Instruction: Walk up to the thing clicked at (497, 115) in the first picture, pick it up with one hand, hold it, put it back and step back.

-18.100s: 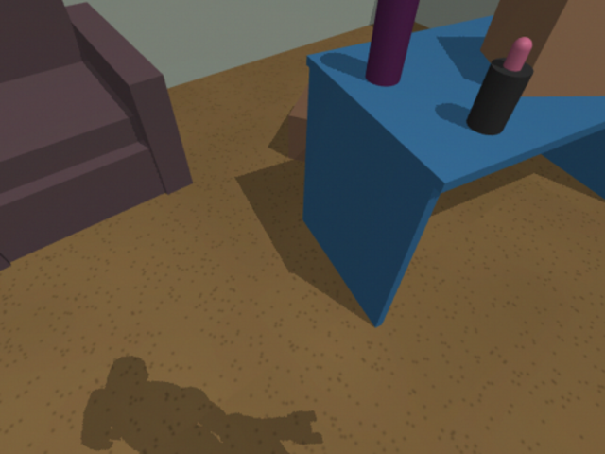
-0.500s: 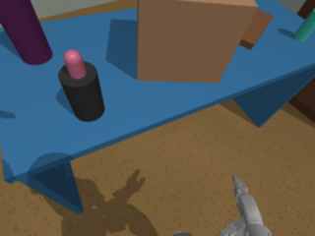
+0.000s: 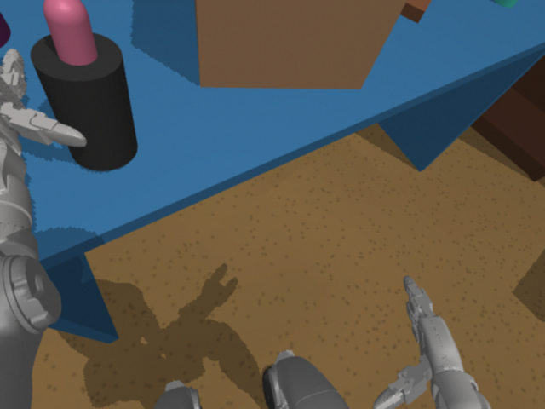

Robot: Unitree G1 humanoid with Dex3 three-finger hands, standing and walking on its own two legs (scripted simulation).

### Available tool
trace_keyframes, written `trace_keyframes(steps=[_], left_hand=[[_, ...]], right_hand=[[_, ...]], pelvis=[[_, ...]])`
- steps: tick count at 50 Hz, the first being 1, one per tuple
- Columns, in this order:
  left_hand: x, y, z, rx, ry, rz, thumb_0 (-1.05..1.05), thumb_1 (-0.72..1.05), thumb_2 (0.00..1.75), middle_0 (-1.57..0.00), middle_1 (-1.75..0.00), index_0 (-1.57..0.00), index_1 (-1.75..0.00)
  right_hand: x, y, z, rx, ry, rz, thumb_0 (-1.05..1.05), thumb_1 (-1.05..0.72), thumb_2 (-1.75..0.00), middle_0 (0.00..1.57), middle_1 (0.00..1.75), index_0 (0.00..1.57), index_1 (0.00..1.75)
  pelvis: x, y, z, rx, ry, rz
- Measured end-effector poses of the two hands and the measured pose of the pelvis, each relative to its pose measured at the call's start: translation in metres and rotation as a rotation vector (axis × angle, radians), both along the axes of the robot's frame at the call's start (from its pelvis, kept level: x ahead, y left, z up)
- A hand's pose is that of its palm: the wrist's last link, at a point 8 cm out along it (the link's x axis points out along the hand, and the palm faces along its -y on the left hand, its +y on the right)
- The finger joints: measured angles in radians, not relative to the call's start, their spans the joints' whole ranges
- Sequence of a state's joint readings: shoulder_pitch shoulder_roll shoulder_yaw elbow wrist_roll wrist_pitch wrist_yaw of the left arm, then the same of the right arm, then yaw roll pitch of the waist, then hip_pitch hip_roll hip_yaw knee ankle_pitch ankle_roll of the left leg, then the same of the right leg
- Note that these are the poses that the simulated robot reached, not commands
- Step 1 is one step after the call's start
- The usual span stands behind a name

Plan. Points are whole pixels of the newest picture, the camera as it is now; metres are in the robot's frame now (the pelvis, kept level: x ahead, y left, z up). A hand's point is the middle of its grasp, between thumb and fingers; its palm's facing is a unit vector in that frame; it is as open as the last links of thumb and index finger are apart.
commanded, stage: close in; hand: left
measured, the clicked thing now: (87, 87) +0.51 +0.14 +0.13
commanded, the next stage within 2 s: rest palm in 0.10 s
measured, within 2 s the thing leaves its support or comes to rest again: leaves its support in 0.06 s
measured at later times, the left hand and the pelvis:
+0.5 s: hand (64, 81) +0.53 +0.17 +0.12, palm faces +0.08 -1.00 +0.01, open 17.5 cm; pelvis +0.00 -0.01 -0.01, yaw +1 degrees
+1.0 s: hand (68, 92) +0.53 +0.17 +0.11, palm faces +0.08 -1.00 +0.01, open 13.7 cm; pelvis +0.00 -0.01 +0.00, yaw +1 degrees
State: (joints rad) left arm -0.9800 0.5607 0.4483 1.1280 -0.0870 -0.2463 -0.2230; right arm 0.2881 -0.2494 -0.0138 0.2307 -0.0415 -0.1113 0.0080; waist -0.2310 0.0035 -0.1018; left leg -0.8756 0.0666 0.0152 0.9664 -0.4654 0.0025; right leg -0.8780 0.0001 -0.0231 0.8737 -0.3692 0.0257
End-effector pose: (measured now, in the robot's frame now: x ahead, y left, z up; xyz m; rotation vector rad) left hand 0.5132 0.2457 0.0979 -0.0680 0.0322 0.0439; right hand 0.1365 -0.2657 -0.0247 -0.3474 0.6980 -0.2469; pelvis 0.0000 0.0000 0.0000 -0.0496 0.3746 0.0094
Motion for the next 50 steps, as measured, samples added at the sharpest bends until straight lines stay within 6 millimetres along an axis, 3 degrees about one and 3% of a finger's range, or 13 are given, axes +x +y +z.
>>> trace_keyframes(steps=[7,13,24,36,50], left_hand=[[0.000,-0.008,0.010,0.055,0.006,0.031,0.01,-0.61,0.03,-0.05,-0.05,-0.05,-0.05],[-0.004,-0.017,0.013,0.051,0.019,0.035,-0.01,-0.61,0.03,-0.06,-0.06,-0.07,-0.05],[-0.006,-0.026,0.017,0.055,-0.004,0.042,0.00,-0.61,0.03,-0.11,-0.05,-0.10,-0.05],[-0.003,-0.038,0.021,0.054,0.012,0.017,0.00,-0.61,0.13,-0.39,-0.26,-0.39,-0.26],[-0.013,-0.028,0.009,0.060,0.021,0.030,0.03,-0.61,0.34,-0.68,-0.56,-0.69,-0.55]], right_hand=[[-0.001,-0.007,-0.010,0.015,0.008,-0.023,-0.01,0.54,-0.05,0.05,0.05,0.05,0.05],[0.009,-0.005,-0.005,0.022,-0.036,0.006,-0.01,0.54,-0.05,0.05,0.05,0.05,0.05],[0.008,-0.008,-0.005,0.020,-0.007,0.014,-0.01,0.54,-0.05,0.05,0.05,0.05,0.05],[0.017,-0.001,0.004,0.046,-0.040,0.029,-0.01,0.52,-0.05,0.05,0.05,0.05,0.05],[0.013,0.002,0.001,0.059,-0.019,0.029,-0.01,0.50,-0.05,0.05,0.05,0.05,0.05]], pelvis=[[-0.004,-0.003,-0.005,0.005,0.009,-0.001],[-0.005,-0.006,-0.006,0.010,0.001,0.008],[-0.004,-0.009,-0.006,0.013,0.001,0.018],[0.002,-0.007,-0.002,0.016,-0.017,0.017],[0.002,-0.007,-0.002,0.018,-0.022,0.014]])
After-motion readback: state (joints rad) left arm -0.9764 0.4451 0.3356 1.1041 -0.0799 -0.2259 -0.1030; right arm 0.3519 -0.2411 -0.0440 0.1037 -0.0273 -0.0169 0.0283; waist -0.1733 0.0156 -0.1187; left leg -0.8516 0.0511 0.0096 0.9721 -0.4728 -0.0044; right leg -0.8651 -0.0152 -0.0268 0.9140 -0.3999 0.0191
